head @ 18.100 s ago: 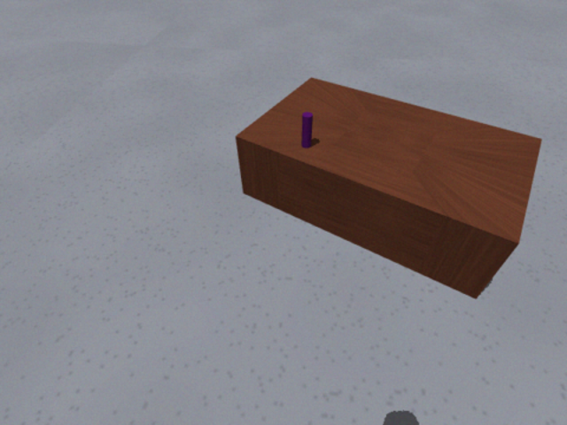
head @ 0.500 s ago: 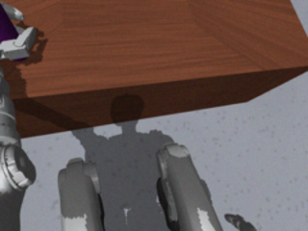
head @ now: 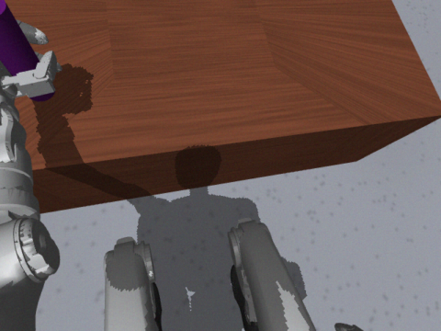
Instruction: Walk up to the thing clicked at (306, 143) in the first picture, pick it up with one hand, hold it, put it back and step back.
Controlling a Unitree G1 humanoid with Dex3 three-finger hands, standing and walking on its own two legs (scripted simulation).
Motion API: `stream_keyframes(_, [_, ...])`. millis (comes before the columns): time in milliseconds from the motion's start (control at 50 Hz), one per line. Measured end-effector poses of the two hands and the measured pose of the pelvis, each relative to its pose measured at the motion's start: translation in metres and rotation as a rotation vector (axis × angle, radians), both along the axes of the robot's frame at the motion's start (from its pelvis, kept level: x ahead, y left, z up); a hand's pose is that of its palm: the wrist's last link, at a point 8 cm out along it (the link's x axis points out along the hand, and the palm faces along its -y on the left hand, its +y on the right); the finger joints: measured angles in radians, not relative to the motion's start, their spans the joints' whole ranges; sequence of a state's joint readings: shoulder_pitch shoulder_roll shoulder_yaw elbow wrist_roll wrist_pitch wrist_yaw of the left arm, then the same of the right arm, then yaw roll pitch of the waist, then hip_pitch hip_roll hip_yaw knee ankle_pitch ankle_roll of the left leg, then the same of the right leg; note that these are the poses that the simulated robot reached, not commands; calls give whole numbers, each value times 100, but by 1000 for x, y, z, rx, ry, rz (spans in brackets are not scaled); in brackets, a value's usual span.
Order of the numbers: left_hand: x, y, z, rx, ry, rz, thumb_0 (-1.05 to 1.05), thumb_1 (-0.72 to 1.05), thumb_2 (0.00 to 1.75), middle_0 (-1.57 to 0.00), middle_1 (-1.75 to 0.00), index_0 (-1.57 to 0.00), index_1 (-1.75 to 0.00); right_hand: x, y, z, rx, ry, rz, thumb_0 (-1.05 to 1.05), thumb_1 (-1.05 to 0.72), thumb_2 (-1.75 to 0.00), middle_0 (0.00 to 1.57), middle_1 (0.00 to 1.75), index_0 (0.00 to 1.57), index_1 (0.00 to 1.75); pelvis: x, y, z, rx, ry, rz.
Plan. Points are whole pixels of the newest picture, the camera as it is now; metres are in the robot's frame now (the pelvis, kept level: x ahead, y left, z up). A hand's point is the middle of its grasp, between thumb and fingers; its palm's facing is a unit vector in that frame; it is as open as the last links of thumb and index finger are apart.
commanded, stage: settle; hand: left
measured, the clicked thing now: (18, 56) +0.56 +0.24 +0.05
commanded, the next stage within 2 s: lift in 0.76 s
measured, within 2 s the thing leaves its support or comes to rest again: neither
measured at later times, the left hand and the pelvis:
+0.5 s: hand (29, 45) +0.56 +0.21 +0.07, palm faces +0.13 -0.99 -0.05, open 5.3 cm; pelvis +0.02 +0.00 +0.05, yaw +1 degrees
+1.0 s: hand (17, 49) +0.54 +0.22 +0.08, palm faces +0.12 -0.99 -0.05, open 5.3 cm; pelvis +0.02 +0.00 +0.07, yaw +1 degrees
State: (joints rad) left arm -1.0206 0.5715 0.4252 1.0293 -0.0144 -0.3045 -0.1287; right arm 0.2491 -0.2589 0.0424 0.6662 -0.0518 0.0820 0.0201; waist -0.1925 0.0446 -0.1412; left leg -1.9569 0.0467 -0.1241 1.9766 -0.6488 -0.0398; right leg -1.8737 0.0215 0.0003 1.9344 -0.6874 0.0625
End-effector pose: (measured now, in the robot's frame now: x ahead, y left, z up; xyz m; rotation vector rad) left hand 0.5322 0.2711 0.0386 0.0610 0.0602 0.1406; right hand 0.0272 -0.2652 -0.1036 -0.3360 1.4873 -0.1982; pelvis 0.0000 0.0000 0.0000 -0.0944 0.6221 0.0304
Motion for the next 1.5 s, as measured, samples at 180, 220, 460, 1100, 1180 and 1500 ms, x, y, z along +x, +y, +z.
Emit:
stream_keyframes(180, [-5, -8, 2, -5, 17, -23, 3, 17, 113, -102, -112, -103, -111, 9, -6, 16, -11, -20, 7, 1, -87, -89, 20, 30, 20, 30, 4, -2, 14, 7, 2, 0])
stream_keyframes(220, [-6, -10, 4, -3, 14, -25, 3, 17, 113, -102, -112, -103, -111, 13, -6, 18, -10, -29, 10, 1, -87, -89, 20, 30, 20, 30, 5, -3, 17, 9, 2, 1])
stream_keyframes(460, [1, -9, 31, -5, 14, -8, 3, 17, 113, -102, -112, -103, -111, 40, 3, 34, 17, -74, 28, 1, -87, -89, 20, 30, 20, 30, 15, -3, 42, 11, 0, 2])
stream_keyframes(1100, [-23, -3, 63, -24, 10, 1, 3, 17, 112, -101, -112, -102, -111, 54, 14, 78, 31, -118, 38, 1, -90, -90, 20, 30, 20, 30, 22, 4, 83, 8, -46, 19])
stream_keyframes(1180, [-30, -3, 76, -10, -1, -1, 3, 17, 112, -101, -112, -102, -111, 59, 16, 85, 39, -140, 38, 1, -91, -90, 20, 30, 20, 30, 22, 4, 91, 10, -61, 21])
stream_keyframes(1500, [-88, -6, 141, -28, -13, -1, 3, 18, 111, -101, -112, -102, -111, 89, 23, 143, 55, -270, 49, 1, -90, -90, 20, 30, 20, 30, 29, 6, 149, 19, -182, 36])
